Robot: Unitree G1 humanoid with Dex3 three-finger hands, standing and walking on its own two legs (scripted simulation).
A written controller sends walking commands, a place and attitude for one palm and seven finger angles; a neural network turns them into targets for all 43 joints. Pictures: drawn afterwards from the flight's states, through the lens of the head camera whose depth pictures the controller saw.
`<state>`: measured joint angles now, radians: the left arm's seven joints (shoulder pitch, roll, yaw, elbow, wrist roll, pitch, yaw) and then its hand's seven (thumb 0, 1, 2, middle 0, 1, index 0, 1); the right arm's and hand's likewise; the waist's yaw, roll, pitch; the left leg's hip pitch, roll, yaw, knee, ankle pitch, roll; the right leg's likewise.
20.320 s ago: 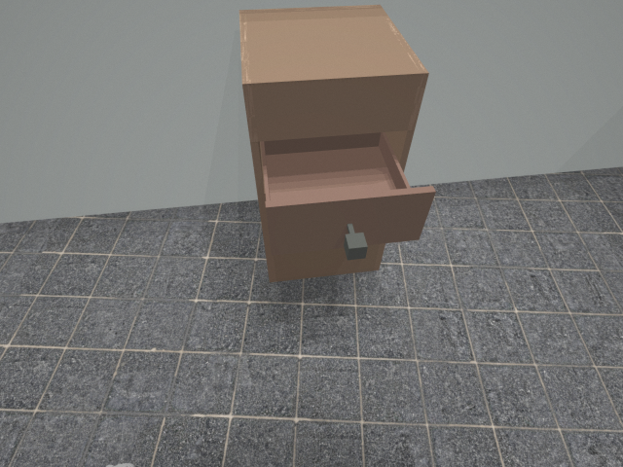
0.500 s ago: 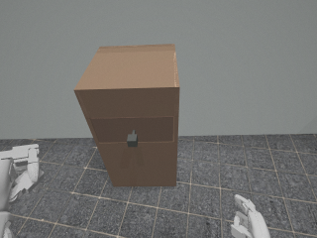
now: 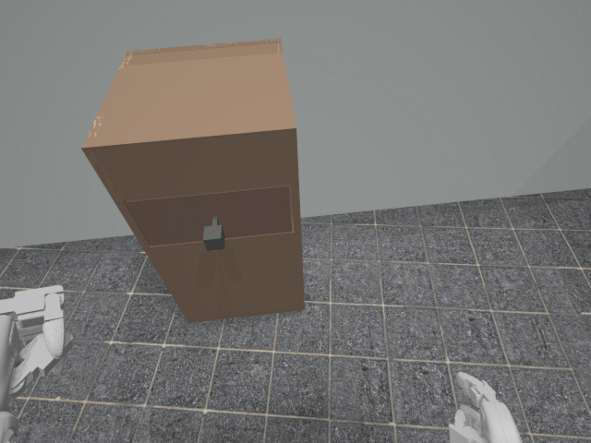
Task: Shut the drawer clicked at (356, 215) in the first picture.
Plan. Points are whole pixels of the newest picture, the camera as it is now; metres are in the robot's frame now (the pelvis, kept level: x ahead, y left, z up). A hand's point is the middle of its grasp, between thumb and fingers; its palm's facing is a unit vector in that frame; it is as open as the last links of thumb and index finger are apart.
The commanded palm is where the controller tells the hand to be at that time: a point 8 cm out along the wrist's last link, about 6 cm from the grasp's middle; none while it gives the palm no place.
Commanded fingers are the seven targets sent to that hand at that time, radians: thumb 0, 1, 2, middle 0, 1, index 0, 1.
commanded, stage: step back with the hand held close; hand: left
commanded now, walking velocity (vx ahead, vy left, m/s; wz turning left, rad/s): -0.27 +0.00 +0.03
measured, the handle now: (214, 231) +0.62 +0.23 -0.21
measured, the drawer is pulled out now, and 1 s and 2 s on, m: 0.00 0.00 0.00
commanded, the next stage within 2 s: stop stepping back and stand still in 1.28 s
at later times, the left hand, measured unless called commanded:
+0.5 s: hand out of the picture +0.13 +0.26 +0.15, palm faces +0.36 -0.81 -0.46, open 3.2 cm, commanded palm +0.07 +0.30 +0.17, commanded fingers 0.00 0.90 0.90 -1.40 -1.60 -1.40 -1.60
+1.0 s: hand out of the picture +0.12 +0.27 +0.16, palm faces +0.32 -0.80 -0.51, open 3.2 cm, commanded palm +0.04 +0.31 +0.17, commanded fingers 0.00 0.90 0.90 -1.40 -1.60 -1.40 -1.60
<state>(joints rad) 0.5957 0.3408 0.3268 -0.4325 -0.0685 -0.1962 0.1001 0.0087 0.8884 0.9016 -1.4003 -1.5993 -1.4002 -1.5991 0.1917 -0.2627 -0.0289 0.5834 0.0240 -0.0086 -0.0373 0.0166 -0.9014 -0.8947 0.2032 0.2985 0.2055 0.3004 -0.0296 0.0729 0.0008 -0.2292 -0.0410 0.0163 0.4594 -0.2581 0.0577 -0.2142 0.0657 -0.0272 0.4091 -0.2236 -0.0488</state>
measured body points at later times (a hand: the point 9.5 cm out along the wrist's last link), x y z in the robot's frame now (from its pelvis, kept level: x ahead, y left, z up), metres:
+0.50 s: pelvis -0.06 +0.02 -0.01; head -0.04 +0.02 +0.44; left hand +0.10 +0.30 +0.17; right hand +0.13 -0.21 -0.08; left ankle -0.01 +0.08 -0.74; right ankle -0.01 -0.09 -0.74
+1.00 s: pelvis -0.08 +0.03 -0.01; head -0.05 +0.07 +0.43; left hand +0.09 +0.31 +0.18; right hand +0.06 -0.23 -0.08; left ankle -0.01 +0.08 -0.74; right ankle -0.11 -0.10 -0.71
